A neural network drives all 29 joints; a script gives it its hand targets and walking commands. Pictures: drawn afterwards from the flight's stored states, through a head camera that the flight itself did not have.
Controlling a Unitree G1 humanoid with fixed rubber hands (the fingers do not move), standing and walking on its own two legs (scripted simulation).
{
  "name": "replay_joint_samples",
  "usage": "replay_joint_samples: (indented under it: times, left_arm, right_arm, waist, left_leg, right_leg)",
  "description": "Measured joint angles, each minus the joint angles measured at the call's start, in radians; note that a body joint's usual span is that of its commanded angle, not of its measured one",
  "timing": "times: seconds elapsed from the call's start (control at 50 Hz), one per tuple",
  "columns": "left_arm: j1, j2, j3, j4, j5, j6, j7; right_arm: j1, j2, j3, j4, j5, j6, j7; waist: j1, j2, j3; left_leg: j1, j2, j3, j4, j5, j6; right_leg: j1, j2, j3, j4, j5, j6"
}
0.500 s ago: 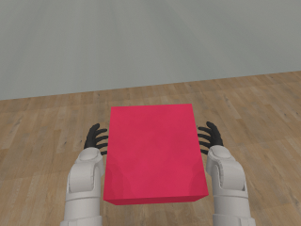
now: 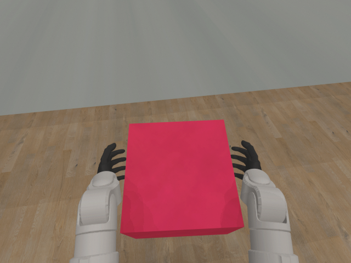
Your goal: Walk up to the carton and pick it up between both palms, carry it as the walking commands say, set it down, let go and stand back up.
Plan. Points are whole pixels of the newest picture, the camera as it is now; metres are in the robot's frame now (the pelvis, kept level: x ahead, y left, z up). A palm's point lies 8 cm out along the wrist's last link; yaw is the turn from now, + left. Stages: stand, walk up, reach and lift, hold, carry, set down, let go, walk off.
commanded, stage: carry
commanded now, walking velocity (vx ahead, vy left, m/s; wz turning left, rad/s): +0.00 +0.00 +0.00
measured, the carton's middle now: (179, 180) +0.31 +0.00 -0.01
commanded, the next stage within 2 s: none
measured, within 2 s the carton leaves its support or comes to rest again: neither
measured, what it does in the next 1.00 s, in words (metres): stands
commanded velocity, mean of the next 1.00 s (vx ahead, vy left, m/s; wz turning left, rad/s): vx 0.00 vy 0.00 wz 0.00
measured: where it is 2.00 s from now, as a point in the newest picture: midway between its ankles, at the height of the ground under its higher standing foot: outside the picture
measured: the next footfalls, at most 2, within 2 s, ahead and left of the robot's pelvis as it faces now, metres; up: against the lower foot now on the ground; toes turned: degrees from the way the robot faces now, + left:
none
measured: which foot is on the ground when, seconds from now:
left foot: down 0.00-1.00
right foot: down 0.00-1.00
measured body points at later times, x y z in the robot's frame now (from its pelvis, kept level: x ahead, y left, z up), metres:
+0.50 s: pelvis +0.00 +0.00 +0.00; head -0.02 +0.00 +0.45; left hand +0.29 +0.16 +0.07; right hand +0.29 -0.16 +0.07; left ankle +0.02 +0.14 -0.73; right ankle -0.01 -0.10 -0.73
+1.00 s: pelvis +0.00 +0.00 +0.00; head -0.01 +0.00 +0.45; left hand +0.29 +0.16 +0.07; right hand +0.29 -0.16 +0.07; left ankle +0.02 +0.14 -0.73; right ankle -0.01 -0.10 -0.73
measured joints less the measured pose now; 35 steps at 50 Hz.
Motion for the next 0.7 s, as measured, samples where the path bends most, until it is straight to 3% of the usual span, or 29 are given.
replay_joint_samples:
  times: [0.7]
  left_arm:
    - [-0.011,-0.001,-0.003,-0.035,-0.003,0.049,0.007]
  right_arm:
    - [-0.01,0.001,-0.001,-0.034,0.002,0.041,-0.007]
  waist:
    - [0.002,0.001,0.005]
  left_leg:
    - [0.006,0.004,0.006,-0.003,-0.001,-0.001]
  right_leg:
    - [0.007,-0.006,-0.011,-0.003,-0.002,0.001]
